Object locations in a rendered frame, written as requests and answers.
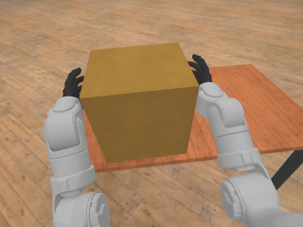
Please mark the robot left hand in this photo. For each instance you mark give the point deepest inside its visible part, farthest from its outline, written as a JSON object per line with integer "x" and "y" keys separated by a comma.
{"x": 71, "y": 87}

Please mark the table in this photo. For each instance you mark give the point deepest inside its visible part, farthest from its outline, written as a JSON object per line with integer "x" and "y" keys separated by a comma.
{"x": 274, "y": 120}

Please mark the left robot forearm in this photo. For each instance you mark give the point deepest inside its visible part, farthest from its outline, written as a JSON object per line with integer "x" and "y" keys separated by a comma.
{"x": 67, "y": 148}

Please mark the left robot upper arm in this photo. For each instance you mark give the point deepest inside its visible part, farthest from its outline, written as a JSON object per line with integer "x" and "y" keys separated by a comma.
{"x": 83, "y": 210}

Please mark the right robot upper arm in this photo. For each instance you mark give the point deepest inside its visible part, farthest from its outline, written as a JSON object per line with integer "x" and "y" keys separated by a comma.
{"x": 252, "y": 200}

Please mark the right robot forearm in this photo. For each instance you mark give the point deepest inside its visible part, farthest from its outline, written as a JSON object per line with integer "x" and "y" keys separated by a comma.
{"x": 225, "y": 115}

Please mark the robot right hand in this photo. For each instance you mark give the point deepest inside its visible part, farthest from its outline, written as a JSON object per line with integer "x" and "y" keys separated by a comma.
{"x": 201, "y": 74}

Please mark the carton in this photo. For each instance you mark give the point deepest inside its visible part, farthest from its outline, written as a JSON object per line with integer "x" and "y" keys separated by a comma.
{"x": 139, "y": 100}

